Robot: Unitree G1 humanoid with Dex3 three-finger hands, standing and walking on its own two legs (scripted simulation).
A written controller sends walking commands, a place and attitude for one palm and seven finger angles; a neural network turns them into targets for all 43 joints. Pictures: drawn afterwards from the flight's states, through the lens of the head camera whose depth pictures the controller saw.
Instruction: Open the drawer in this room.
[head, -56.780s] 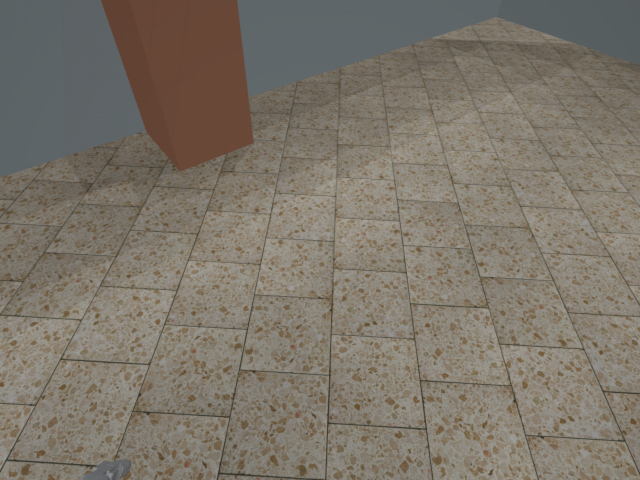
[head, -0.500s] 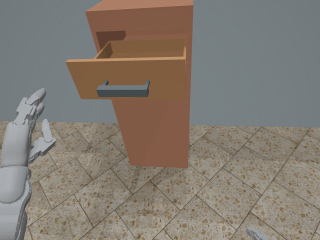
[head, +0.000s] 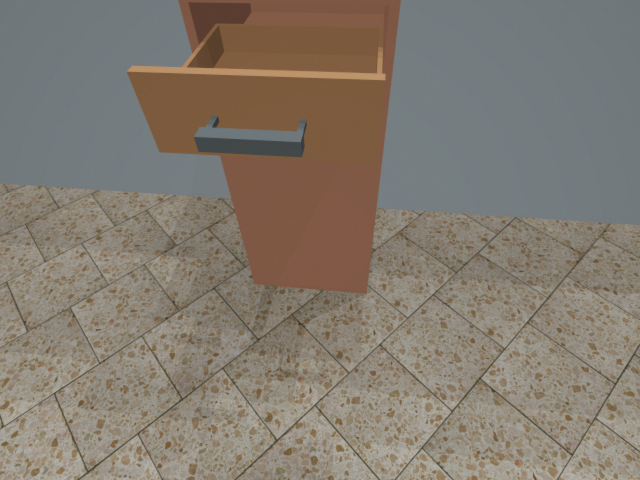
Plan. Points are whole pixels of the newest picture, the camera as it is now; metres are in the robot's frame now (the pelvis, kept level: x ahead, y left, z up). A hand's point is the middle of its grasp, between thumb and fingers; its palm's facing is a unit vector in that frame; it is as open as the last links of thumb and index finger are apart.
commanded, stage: let the arm hang, fingers relaxed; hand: left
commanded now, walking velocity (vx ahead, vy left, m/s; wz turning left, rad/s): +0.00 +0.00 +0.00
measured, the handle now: (253, 132) +0.57 +0.14 +0.14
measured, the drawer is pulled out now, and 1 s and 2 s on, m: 0.29 0.29 0.29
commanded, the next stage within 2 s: look to check the result in 0.50 s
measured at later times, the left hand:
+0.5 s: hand out of the picture +0.04 +0.18 -0.17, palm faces -0.01 -0.98 -0.22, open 7.3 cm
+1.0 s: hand out of the picture +0.01 +0.18 -0.17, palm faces +0.01 -0.98 -0.20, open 7.3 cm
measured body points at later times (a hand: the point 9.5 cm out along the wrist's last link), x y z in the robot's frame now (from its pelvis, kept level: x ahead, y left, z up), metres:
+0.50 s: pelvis +0.01 +0.01 +0.00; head +0.01 +0.00 +0.45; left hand +0.04 +0.24 -0.15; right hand -0.02 -0.21 -0.16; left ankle +0.05 +0.12 -0.74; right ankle +0.02 -0.09 -0.74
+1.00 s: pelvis +0.02 +0.01 +0.00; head +0.03 +0.00 +0.45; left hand +0.01 +0.23 -0.15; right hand +0.01 -0.21 -0.16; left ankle +0.05 +0.12 -0.74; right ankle +0.02 -0.09 -0.74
